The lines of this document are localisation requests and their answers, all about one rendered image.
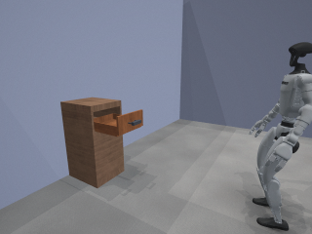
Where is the drawer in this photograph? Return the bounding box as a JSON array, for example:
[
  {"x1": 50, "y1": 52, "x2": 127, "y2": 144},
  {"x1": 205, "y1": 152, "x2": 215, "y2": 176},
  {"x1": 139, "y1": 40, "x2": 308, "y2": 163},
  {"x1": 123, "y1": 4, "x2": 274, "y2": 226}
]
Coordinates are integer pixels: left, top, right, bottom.
[{"x1": 94, "y1": 109, "x2": 143, "y2": 137}]

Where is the robot right forearm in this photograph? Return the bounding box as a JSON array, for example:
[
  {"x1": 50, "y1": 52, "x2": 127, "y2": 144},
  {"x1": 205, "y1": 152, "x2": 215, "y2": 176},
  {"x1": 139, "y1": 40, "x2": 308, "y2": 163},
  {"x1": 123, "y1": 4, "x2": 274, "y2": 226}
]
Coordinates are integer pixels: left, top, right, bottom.
[{"x1": 262, "y1": 101, "x2": 280, "y2": 124}]

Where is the robot left forearm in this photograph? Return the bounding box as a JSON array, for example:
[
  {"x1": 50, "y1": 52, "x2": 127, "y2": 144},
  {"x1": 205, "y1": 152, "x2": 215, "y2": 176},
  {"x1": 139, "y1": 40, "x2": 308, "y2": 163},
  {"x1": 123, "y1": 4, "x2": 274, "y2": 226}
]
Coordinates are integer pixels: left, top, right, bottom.
[{"x1": 283, "y1": 105, "x2": 312, "y2": 147}]

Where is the left robot upper arm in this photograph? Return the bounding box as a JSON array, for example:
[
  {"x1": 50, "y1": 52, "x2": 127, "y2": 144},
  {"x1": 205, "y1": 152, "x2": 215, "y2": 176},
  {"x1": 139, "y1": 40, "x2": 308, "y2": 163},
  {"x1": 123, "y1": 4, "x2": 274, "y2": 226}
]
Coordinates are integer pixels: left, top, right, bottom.
[{"x1": 296, "y1": 74, "x2": 312, "y2": 115}]

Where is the robot left hand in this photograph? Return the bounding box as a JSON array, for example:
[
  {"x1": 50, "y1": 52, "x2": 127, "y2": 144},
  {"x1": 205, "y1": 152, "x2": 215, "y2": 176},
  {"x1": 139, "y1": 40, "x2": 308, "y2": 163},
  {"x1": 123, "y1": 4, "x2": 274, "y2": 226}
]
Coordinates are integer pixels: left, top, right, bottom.
[{"x1": 265, "y1": 142, "x2": 293, "y2": 173}]

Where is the robot head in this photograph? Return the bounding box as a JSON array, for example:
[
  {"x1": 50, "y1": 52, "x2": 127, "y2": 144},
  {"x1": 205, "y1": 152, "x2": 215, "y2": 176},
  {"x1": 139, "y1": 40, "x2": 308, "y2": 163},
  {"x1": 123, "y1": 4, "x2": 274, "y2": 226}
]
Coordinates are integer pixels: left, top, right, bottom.
[{"x1": 289, "y1": 42, "x2": 312, "y2": 75}]

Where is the robot right hand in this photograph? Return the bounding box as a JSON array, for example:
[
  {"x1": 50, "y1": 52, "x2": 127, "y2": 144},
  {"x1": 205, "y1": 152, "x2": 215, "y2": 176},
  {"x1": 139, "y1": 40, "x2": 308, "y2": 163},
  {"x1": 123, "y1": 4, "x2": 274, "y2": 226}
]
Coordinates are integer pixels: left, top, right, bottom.
[{"x1": 249, "y1": 120, "x2": 267, "y2": 137}]

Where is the handle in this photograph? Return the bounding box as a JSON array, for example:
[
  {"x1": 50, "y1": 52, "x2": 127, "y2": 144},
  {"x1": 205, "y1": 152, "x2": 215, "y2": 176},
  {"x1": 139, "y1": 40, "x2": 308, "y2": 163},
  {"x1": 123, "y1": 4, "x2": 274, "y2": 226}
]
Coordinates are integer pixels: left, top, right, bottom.
[{"x1": 128, "y1": 119, "x2": 141, "y2": 126}]

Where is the robot left thigh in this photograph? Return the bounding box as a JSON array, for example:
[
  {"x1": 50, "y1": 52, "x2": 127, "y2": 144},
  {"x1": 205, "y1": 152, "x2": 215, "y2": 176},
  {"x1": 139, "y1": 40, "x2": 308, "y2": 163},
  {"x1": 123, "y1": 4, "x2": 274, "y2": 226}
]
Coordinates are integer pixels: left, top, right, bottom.
[{"x1": 262, "y1": 133, "x2": 299, "y2": 187}]

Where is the cabinet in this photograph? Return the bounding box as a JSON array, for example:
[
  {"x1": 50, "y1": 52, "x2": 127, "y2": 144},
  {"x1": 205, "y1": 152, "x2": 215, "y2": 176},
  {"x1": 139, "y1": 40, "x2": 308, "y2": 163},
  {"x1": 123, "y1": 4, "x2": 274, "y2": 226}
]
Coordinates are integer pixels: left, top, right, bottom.
[{"x1": 60, "y1": 97, "x2": 125, "y2": 188}]

